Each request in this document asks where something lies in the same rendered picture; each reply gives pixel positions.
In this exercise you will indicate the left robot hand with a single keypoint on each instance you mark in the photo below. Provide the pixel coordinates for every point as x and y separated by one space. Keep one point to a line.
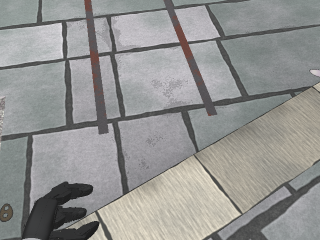
47 214

